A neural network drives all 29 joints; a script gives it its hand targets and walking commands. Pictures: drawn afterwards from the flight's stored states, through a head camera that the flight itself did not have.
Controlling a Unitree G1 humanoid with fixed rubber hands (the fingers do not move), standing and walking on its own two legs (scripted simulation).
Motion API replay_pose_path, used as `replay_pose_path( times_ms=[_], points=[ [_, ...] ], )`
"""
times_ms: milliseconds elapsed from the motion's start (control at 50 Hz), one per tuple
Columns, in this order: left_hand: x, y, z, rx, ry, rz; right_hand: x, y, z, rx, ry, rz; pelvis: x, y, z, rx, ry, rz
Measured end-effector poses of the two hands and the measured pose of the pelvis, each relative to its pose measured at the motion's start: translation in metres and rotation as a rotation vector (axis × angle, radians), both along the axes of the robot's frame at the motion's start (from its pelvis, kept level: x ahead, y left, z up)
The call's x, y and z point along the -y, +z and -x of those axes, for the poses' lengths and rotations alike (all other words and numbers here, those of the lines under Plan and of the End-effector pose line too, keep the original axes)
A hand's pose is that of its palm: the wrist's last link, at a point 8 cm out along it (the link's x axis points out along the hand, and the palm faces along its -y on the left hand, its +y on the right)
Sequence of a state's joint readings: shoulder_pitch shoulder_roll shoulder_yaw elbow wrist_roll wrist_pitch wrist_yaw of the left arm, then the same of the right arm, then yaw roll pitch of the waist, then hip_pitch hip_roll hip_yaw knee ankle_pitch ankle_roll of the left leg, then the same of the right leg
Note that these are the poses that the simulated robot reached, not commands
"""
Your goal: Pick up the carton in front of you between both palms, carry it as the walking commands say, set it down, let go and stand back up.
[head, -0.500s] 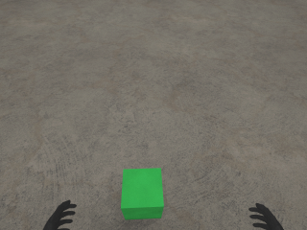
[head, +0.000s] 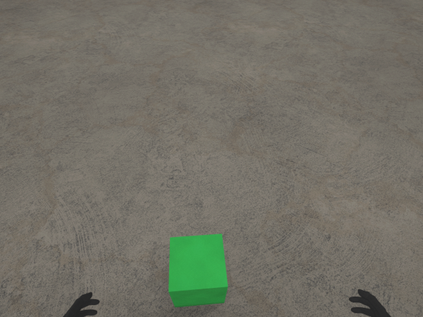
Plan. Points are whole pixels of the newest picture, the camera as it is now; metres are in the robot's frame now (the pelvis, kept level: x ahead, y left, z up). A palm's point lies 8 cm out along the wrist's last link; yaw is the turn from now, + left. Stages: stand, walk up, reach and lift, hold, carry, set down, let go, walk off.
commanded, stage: stand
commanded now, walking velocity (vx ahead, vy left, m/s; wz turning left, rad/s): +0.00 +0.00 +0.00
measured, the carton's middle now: (198, 271) +0.40 +0.07 -0.65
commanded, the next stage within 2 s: none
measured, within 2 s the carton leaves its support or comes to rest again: neither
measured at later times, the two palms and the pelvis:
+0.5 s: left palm out of the picture +0.07 +0.30 -0.10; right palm out of the picture +0.08 -0.31 -0.09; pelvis -0.02 +0.00 +0.00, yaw +0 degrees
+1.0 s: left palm out of the picture +0.06 +0.31 -0.10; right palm out of the picture +0.07 -0.31 -0.09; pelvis -0.03 +0.00 +0.01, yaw +0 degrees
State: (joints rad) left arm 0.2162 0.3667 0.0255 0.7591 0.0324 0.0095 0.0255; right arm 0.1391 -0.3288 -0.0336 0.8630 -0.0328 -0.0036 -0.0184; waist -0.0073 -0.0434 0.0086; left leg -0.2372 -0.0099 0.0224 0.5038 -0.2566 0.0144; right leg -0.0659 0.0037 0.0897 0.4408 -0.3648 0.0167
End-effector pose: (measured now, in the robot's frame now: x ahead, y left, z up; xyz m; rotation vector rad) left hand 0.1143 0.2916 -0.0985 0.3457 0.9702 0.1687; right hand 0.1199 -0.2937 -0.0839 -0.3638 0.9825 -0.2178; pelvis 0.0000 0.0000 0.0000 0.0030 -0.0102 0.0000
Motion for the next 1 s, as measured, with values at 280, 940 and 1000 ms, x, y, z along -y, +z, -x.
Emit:
replay_pose_path(
  times_ms=[280,940,1000],
  points=[
    [-0.007,-0.003,0.029,-0.062,0.011,-0.008,0.009,-0.001,0.025,-0.046,-0.021,0.009,-0.001,0.003,0.013,0.018,-0.002,0.003],
    [-0.017,-0.005,0.052,-0.141,0.023,-0.023,0.016,-0.005,0.052,-0.121,-0.052,0.009,-0.003,0.007,0.025,0.033,-0.004,0.005],
    [-0.017,-0.005,0.053,-0.144,0.025,-0.024,0.016,-0.005,0.053,-0.123,-0.052,0.01,-0.003,0.007,0.025,0.033,-0.004,0.006]
  ],
)
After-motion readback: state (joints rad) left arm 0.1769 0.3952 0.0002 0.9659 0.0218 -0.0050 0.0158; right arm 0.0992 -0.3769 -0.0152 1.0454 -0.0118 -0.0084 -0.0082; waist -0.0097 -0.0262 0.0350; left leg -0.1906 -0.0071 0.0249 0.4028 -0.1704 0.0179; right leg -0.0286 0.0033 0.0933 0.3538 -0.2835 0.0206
